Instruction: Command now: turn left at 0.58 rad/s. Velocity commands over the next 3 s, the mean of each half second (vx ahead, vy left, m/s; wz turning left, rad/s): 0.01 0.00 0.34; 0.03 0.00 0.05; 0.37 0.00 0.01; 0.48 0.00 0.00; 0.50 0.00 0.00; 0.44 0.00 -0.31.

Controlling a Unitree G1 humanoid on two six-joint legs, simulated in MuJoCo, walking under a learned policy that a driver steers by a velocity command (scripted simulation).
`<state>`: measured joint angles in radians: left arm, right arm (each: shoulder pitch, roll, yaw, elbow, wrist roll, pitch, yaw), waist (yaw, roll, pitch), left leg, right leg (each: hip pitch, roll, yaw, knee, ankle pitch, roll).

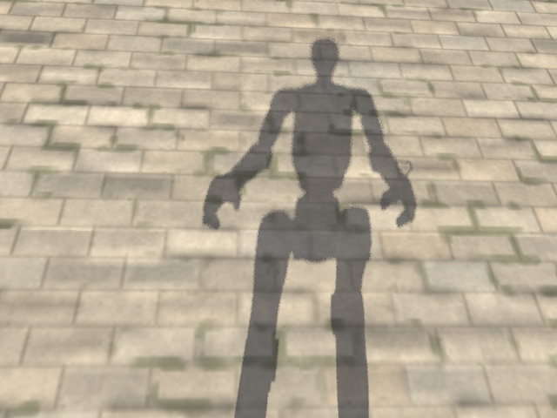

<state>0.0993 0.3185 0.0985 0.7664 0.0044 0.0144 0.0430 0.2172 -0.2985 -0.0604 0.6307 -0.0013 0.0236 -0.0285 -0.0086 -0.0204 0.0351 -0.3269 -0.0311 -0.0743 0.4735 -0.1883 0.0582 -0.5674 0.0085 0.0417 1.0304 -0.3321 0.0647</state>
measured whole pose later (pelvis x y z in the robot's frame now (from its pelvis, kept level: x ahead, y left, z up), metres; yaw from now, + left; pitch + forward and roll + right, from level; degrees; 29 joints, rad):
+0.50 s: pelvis +0.01 -0.03 +0.00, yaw +9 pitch +1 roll +1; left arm 0.14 0.25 0.05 0.78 0.00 0.01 0.00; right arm 0.19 -0.30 -0.07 0.64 0.01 0.05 -0.02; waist 0.01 0.02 0.04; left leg -0.29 0.00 -0.07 0.66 -0.39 -0.08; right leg -0.25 -0.01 0.03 0.49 -0.25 0.00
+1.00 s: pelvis +0.01 +0.00 -0.01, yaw +9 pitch -1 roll +0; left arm 0.21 0.28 0.04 0.95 -0.01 -0.01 0.02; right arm 0.27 -0.23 -0.03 0.71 0.00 0.01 -0.02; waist 0.01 0.00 0.01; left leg -0.20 -0.02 -0.04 0.56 -0.35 0.02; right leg -0.26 -0.03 0.02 0.64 -0.39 0.02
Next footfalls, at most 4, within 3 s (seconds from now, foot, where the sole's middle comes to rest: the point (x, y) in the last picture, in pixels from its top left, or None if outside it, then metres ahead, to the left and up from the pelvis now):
0.24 right None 0.07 -0.15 -0.78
0.54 left None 0.01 0.11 -0.78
1.58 left None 0.41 0.17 -0.78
2.10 right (274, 304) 0.74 -0.02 -0.78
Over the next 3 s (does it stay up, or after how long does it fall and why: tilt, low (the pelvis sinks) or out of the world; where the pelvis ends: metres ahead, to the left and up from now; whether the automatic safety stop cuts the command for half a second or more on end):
stays up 1.02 0.17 0.00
